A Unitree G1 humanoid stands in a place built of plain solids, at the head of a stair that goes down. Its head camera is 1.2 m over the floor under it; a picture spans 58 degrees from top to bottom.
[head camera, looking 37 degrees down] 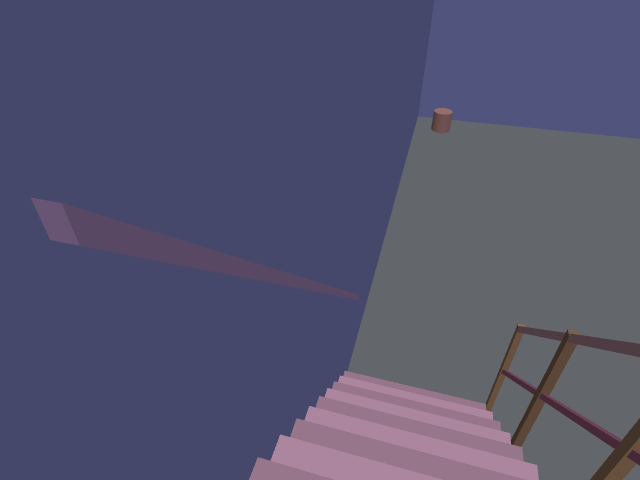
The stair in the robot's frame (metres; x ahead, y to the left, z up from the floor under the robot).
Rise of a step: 0.21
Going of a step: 0.21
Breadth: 1.21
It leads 16 degrees to the right of straight ahead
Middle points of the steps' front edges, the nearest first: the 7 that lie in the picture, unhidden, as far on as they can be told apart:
1.04 -0.47 -0.83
1.23 -0.52 -1.03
1.43 -0.58 -1.24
1.63 -0.64 -1.45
1.83 -0.69 -1.66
2.03 -0.75 -1.86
2.23 -0.81 -2.07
